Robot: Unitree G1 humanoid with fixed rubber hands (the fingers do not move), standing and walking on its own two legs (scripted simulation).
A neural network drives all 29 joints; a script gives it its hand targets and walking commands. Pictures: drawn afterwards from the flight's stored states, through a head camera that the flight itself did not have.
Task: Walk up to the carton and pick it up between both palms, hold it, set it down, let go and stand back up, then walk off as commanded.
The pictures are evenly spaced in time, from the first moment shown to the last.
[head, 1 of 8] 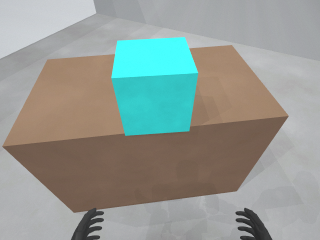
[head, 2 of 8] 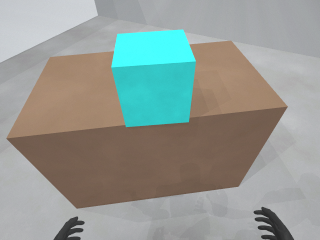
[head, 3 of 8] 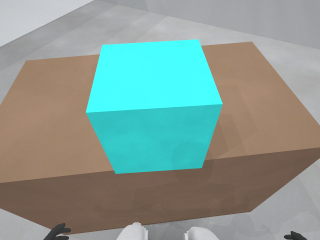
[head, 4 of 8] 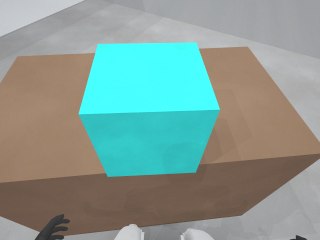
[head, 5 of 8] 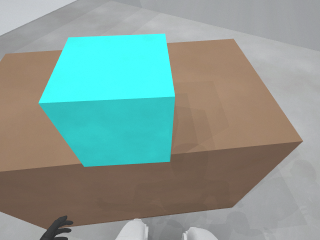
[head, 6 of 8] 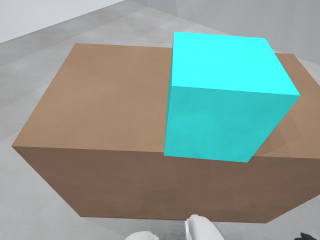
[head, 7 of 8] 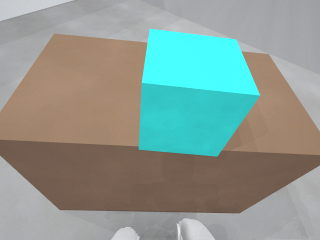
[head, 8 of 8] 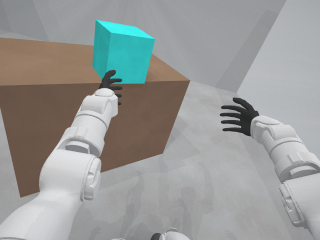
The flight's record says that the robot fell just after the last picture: yes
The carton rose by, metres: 0.00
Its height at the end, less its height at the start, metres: +0.00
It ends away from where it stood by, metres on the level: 0.00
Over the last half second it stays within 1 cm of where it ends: yes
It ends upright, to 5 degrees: yes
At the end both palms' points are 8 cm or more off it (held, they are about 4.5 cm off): yes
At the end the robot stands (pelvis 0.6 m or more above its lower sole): yes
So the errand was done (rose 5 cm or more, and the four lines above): no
